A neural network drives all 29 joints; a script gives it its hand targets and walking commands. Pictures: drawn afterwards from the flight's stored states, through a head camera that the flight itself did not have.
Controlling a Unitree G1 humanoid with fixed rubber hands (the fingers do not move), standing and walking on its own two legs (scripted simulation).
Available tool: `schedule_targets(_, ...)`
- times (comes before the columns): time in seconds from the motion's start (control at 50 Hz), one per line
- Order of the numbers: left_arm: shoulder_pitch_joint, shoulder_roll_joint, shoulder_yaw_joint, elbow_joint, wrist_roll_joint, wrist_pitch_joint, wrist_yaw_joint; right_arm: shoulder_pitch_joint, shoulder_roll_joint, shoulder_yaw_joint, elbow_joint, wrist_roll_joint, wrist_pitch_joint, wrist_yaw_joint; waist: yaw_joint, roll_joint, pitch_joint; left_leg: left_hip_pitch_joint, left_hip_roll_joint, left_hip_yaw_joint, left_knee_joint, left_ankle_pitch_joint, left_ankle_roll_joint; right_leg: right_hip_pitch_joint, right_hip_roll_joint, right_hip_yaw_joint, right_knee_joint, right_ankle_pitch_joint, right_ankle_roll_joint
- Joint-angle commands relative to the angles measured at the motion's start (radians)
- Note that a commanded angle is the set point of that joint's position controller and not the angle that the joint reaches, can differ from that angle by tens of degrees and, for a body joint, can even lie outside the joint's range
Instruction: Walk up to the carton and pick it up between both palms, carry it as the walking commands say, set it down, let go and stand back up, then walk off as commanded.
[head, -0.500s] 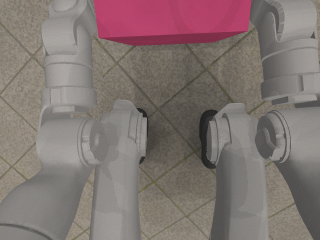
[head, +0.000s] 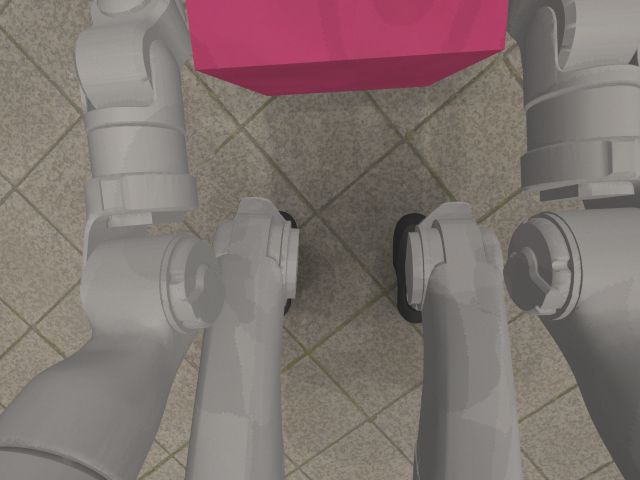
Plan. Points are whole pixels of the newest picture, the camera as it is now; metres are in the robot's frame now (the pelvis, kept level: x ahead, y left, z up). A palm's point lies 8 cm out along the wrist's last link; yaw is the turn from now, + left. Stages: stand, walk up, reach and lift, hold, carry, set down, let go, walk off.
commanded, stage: reach and lift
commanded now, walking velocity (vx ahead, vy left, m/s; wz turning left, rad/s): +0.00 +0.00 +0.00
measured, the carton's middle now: out of the picture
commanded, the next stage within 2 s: none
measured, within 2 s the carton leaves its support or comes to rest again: neither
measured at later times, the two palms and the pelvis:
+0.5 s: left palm out of the picture +0.51 +0.16 -0.04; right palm out of the picture +0.53 -0.14 -0.04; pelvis -0.02 -0.01 +0.04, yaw +0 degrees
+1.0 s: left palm out of the picture +0.49 +0.18 +0.03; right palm out of the picture +0.51 -0.13 +0.04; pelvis +0.00 +0.00 +0.11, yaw +0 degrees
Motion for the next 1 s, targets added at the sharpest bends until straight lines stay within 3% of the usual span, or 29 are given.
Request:
schedule_targets(0.0,-0.801,-1.112,-0.715,-0.231,-0.246,-0.047,-0.259,-0.716,1.099,0.525,-0.323,0.207,-0.079,0.313,-0.038,0.012,-2.679,0.869,-0.113,0.128,-0.191,0.468,0.004,0.911,0.104,-0.176,-0.204,0.460,-0.047)
schedule_targets(0.02,-0.786,-1.103,-0.718,-0.257,-0.250,-0.053,-0.254,-0.745,1.100,0.543,-0.374,0.216,-0.086,0.311,-0.022,0.003,-2.717,0.917,-0.117,0.121,-0.197,0.502,0.010,0.925,0.107,-0.176,-0.200,0.481,-0.043)
schedule_targets(0.1,-0.761,-1.097,-0.723,-0.234,-0.224,-0.072,-0.240,-0.676,1.074,0.519,-0.312,0.190,-0.100,0.320,-0.028,0.043,-2.572,0.930,-0.109,0.109,-0.233,0.469,-0.003,0.846,0.108,-0.173,-0.236,0.428,-0.050)
schedule_targets(0.12,-0.781,-1.097,-0.720,-0.224,-0.219,-0.079,-0.235,-0.688,1.087,0.513,-0.289,0.198,-0.103,0.324,-0.006,0.055,-2.512,0.919,-0.107,0.109,-0.254,0.431,0.000,0.823,0.105,-0.164,-0.251,0.384,-0.049)
schedule_targets(0.16,-0.750,-1.096,-0.687,-0.161,-0.187,-0.079,-0.231,-0.694,1.074,0.487,-0.263,0.175,-0.108,0.331,-0.009,0.049,-2.427,0.912,-0.104,0.105,-0.278,0.352,0.005,0.773,0.103,-0.179,-0.272,0.301,-0.047)
schedule_targets(0.18,-0.778,-1.085,-0.682,-0.172,-0.178,-0.085,-0.231,-0.691,1.106,0.481,-0.226,0.178,-0.108,0.337,0.014,0.065,-2.407,0.901,-0.105,0.113,-0.291,0.326,0.003,0.773,0.104,-0.170,-0.285,0.278,-0.048)
schedule_targets(0.24,-0.778,-1.084,-0.606,-0.085,-0.135,-0.086,-0.240,-0.728,1.091,0.439,-0.161,0.154,-0.104,0.358,0.030,0.034,-2.256,0.822,-0.100,0.120,-0.320,0.179,0.015,0.724,0.094,-0.171,-0.325,0.130,-0.046)
schedule_targets(0.26,-0.764,-1.112,-0.611,-0.074,-0.140,-0.082,-0.243,-0.734,1.091,0.451,-0.181,0.155,-0.107,0.360,0.027,0.047,-2.297,0.859,-0.101,0.120,-0.329,0.183,0.014,0.750,0.094,-0.172,-0.332,0.134,-0.048)
schedule_targets(0.3,-0.779,-1.099,-0.594,-0.064,-0.139,-0.077,-0.248,-0.766,1.100,0.460,-0.196,0.160,-0.097,0.356,0.029,0.006,-2.339,0.834,-0.104,0.133,-0.332,0.147,0.020,0.813,0.093,-0.172,-0.346,0.103,-0.041)
schedule_targets(0.32,-0.793,-1.086,-0.579,-0.047,-0.132,-0.075,-0.254,-0.786,1.123,0.466,-0.183,0.168,-0.094,0.356,0.047,0.002,-2.333,0.812,-0.104,0.142,-0.340,0.122,0.026,0.834,0.088,-0.164,-0.361,0.083,-0.038)
schedule_targets(0.42,-0.920,-1.060,-0.624,-0.194,-0.202,-0.058,-0.268,-0.850,1.208,0.556,-0.287,0.239,-0.051,0.334,0.061,-0.073,-2.604,0.865,-0.111,0.156,-0.360,0.147,0.043,1.077,0.093,-0.143,-0.392,0.129,-0.028)
schedule_targets(0.46,-0.952,-1.037,-0.615,-0.187,-0.202,-0.044,-0.275,-0.829,1.190,0.538,-0.251,0.230,-0.033,0.322,0.050,-0.051,-2.577,0.820,-0.108,0.161,-0.372,0.088,0.046,1.100,0.087,-0.125,-0.408,0.086,-0.031)
schedule_targets(0.48,-0.928,-1.036,-0.633,-0.205,-0.215,-0.036,-0.278,-0.844,1.191,0.562,-0.302,0.245,-0.029,0.318,0.066,-0.044,-2.634,0.848,-0.109,0.164,-0.375,0.110,0.042,1.149,0.089,-0.122,-0.407,0.107,-0.030)
schedule_targets(0.5,-0.909,-1.039,-0.608,-0.145,-0.210,-0.031,-0.284,-0.872,1.198,0.565,-0.304,0.248,-0.029,0.310,0.081,-0.056,-2.573,0.794,-0.109,0.166,-0.389,0.095,0.050,1.154,0.084,-0.111,-0.423,0.086,-0.022)
schedule_targets(0.52,-0.896,-1.052,-0.618,-0.166,-0.214,-0.024,-0.287,-0.879,1.205,0.565,-0.334,0.255,-0.025,0.312,0.075,-0.067,-2.621,0.846,-0.110,0.154,-0.409,0.115,0.052,1.182,0.089,-0.121,-0.429,0.112,-0.021)
schedule_targets(0.54,-0.877,-1.060,-0.629,-0.163,-0.211,-0.022,-0.285,-0.842,1.201,0.564,-0.322,0.255,-0.025,0.307,0.079,-0.037,-2.618,0.844,-0.110,0.155,-0.406,0.115,0.048,1.182,0.085,-0.109,-0.430,0.109,-0.026)
schedule_targets(0.56,-0.888,-1.051,-0.616,-0.164,-0.209,-0.023,-0.289,-0.810,1.202,0.536,-0.282,0.233,-0.020,0.309,0.067,-0.044,-2.572,0.839,-0.109,0.154,-0.421,0.109,0.045,1.164,0.085,-0.115,-0.443,0.105,-0.027)
schedule_targets(0.58,-0.872,-1.062,-0.621,-0.179,-0.207,-0.027,-0.293,-0.790,1.228,0.549,-0.296,0.236,-0.024,0.314,0.081,-0.044,-2.593,0.845,-0.112,0.153,-0.422,0.140,0.045,1.184,0.089,-0.113,-0.442,0.140,-0.025)
schedule_targets(0.62,-0.813,-1.112,-0.622,-0.126,-0.204,-0.029,-0.302,-0.755,1.242,0.533,-0.268,0.230,-0.032,0.319,0.064,-0.027,-2.530,0.854,-0.110,0.149,-0.446,0.145,0.044,1.152,0.089,-0.117,-0.462,0.145,-0.028)
schedule_targets(0.64,-0.777,-1.132,-0.608,-0.095,-0.196,-0.030,-0.306,-0.740,1.242,0.523,-0.257,0.210,-0.035,0.320,0.053,-0.046,-2.507,0.849,-0.111,0.145,-0.451,0.158,0.044,1.154,0.089,-0.118,-0.474,0.161,-0.027)
schedule_targets(0.66,-0.764,-1.132,-0.617,-0.117,-0.196,-0.035,-0.309,-0.739,1.260,0.543,-0.285,0.223,-0.043,0.326,0.079,-0.049,-2.550,0.897,-0.114,0.142,-0.458,0.193,0.048,1.174,0.091,-0.114,-0.478,0.187,-0.021)
schedule_targets(0.68,-0.735,-1.141,-0.599,-0.088,-0.177,-0.037,-0.315,-0.699,1.250,0.519,-0.259,0.197,-0.046,0.330,0.068,-0.036,-2.495,0.876,-0.114,0.138,-0.461,0.194,0.048,1.141,0.091,-0.115,-0.482,0.187,-0.024)
schedule_targets(0.78,-0.668,-1.193,-0.705,-0.185,-0.195,-0.056,-0.308,-0.564,1.244,0.538,-0.277,0.174,-0.069,0.346,0.012,0.015,-2.573,1.066,-0.116,0.106,-0.477,0.358,0.021,1.114,0.104,-0.133,-0.491,0.325,-0.035)
schedule_targets(0.84,-0.637,-1.197,-0.740,-0.197,-0.194,-0.061,-0.294,-0.521,1.200,0.529,-0.268,0.156,-0.084,0.353,-0.010,0.056,-2.531,1.136,-0.111,0.088,-0.493,0.385,0.005,1.048,0.106,-0.138,-0.506,0.331,-0.049)
schedule_targets(0.86,-0.611,-1.216,-0.763,-0.222,-0.200,-0.063,-0.288,-0.523,1.193,0.556,-0.322,0.166,-0.092,0.355,-0.002,0.076,-2.578,1.194,-0.117,0.082,-0.505,0.428,0.000,1.073,0.111,-0.141,-0.510,0.372,-0.051)
schedule_targets(0.9,-0.604,-1.205,-0.753,-0.217,-0.184,-0.066,-0.274,-0.492,1.169,0.525,-0.275,0.143,-0.090,0.365,-0.024,0.073,-2.493,1.201,-0.114,0.066,-0.524,0.377,0.002,1.013,0.110,-0.145,-0.519,0.308,-0.053)
schedule_targets(0.92,-0.598,-1.221,-0.763,-0.214,-0.195,-0.063,-0.270,-0.515,1.151,0.539,-0.320,0.151,-0.097,0.363,-0.033,0.081,-2.505,1.224,-0.110,0.063,-0.533,0.378,0.001,1.036,0.108,-0.141,-0.532,0.307,-0.057)
schedule_targets(0.98,-0.615,-1.204,-0.774,-0.259,-0.204,-0.069,-0.252,-0.540,1.160,0.575,-0.337,0.171,-0.095,0.365,-0.011,0.066,-2.510,1.249,-0.113,0.052,-0.555,0.351,0.008,1.056,0.106,-0.132,-0.547,0.272,-0.056)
